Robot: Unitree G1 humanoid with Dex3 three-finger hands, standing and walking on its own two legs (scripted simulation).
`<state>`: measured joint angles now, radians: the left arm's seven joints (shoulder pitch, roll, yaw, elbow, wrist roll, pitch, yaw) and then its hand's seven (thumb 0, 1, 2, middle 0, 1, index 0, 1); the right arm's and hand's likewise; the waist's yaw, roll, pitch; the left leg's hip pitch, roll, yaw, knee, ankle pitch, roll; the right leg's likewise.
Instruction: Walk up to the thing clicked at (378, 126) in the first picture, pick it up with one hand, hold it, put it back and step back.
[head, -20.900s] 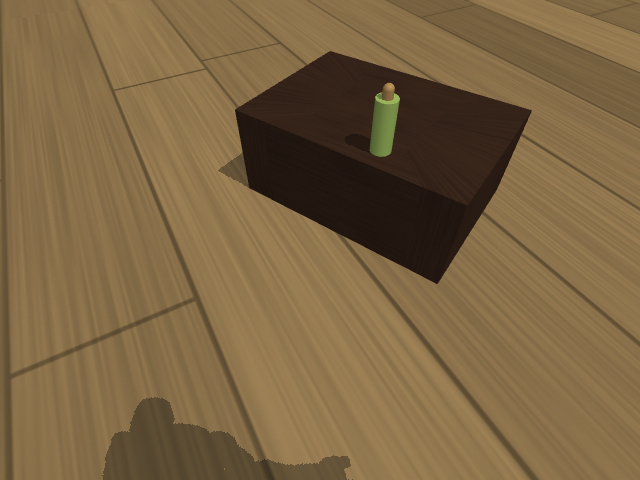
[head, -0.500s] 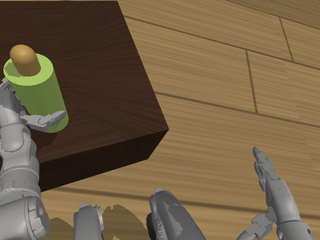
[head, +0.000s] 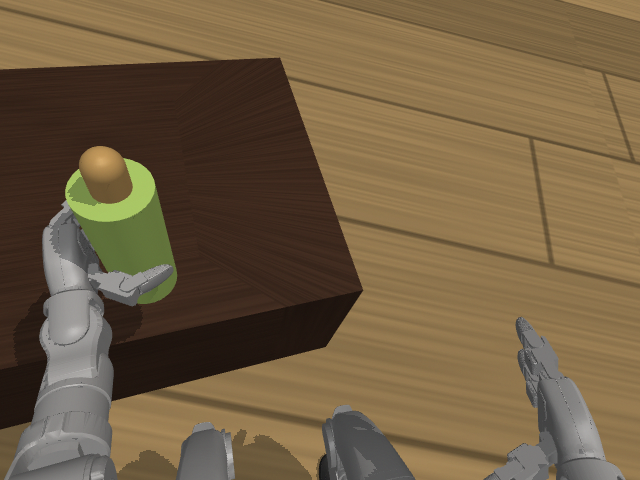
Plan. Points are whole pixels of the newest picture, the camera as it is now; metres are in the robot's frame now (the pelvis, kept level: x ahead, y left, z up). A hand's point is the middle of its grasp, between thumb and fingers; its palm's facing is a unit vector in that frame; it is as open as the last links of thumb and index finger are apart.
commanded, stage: lift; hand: left
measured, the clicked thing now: (128, 230) +0.43 +0.17 +0.03
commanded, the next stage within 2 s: hold in 0.92 s
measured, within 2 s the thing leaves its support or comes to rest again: neither
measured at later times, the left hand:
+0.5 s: hand (115, 256) +0.38 +0.17 +0.07, palm faces +0.12 -0.99 -0.02, open 11.1 cm
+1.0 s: hand (105, 254) +0.36 +0.17 +0.10, palm faces +0.13 -0.99 -0.02, open 11.2 cm
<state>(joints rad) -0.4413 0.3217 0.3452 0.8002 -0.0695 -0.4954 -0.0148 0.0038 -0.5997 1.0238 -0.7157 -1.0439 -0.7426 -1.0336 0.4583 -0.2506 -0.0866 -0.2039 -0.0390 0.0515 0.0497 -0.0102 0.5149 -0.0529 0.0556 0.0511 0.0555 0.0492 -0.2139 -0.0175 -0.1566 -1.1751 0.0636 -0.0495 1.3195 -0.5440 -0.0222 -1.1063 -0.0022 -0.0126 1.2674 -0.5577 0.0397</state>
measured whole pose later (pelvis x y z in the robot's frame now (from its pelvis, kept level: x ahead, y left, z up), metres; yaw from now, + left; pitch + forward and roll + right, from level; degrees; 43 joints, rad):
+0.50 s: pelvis +0.01 +0.00 +0.04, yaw +1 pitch +15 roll -1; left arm -0.22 0.21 0.20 0.52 -0.12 -0.39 -0.01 0.00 -0.60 1.04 -0.70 -1.07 -0.73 -1.06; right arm 0.46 -0.23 -0.08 -0.06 -0.01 0.09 0.00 -0.01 0.53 -0.05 0.05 0.05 0.05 0.05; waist -0.10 -0.02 -0.12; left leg -0.89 0.05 -0.01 1.11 -0.49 -0.02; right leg -0.85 -0.02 0.02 1.09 -0.51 0.04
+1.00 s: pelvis +0.02 +0.00 +0.06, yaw +1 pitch +12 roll -1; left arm -0.13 0.19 0.16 0.39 -0.13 -0.32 0.00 0.00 -0.61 1.06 -0.69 -1.09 -0.71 -1.08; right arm 0.44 -0.21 -0.07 0.01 0.01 0.10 -0.01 -0.01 0.53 -0.05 0.05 0.05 0.05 0.05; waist -0.07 -0.01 -0.10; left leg -0.76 0.04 0.01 1.01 -0.46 -0.02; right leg -0.72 -0.03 0.02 1.00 -0.49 0.04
